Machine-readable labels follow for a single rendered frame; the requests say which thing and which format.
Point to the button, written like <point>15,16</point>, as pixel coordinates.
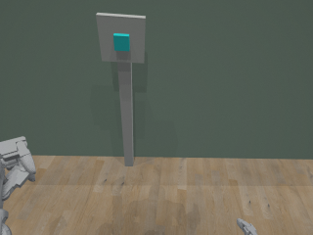
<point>121,42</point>

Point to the right robot hand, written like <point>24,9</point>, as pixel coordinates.
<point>247,228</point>

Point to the left robot hand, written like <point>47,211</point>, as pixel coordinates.
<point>15,157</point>

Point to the left robot forearm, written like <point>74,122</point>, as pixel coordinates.
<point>4,229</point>

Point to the panel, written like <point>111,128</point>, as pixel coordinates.
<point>108,24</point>

